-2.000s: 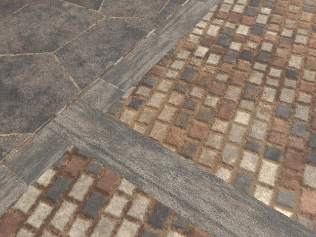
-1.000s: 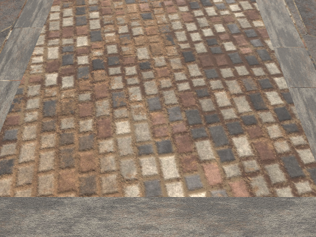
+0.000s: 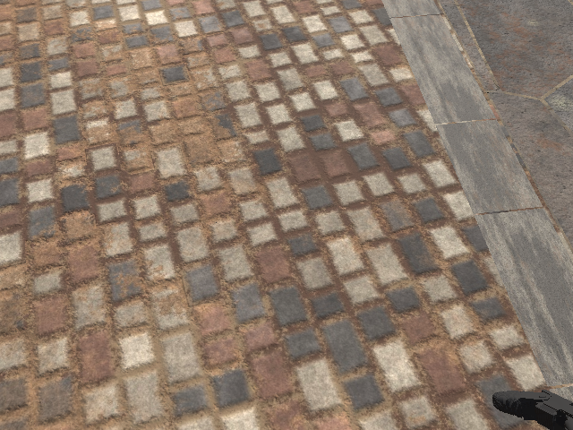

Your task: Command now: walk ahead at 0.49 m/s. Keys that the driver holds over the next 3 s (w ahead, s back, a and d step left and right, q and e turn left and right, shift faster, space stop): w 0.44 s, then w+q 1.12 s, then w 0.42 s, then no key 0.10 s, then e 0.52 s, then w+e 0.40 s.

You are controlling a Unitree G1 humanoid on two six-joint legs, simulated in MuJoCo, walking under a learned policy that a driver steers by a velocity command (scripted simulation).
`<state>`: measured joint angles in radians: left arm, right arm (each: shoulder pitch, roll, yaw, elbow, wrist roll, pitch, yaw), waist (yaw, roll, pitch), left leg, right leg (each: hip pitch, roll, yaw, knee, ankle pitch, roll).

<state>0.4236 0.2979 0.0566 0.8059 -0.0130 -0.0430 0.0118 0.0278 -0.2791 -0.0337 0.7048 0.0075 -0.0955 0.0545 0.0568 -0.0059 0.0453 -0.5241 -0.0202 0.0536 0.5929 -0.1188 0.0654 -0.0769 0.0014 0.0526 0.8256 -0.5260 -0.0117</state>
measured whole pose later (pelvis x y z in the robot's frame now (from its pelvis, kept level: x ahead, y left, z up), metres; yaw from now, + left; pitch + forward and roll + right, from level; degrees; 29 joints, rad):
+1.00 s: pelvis +0.55 -0.01 +0.01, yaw +15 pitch +1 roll -2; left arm 0.31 0.29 0.08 0.85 -0.02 -0.06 0.01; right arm 0.07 -0.25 -0.05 0.70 0.02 -0.02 0.06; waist 0.07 0.02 0.05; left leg -0.58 0.05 0.05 0.63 -0.10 0.08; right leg 0.12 -0.01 -0.29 0.28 -0.41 0.03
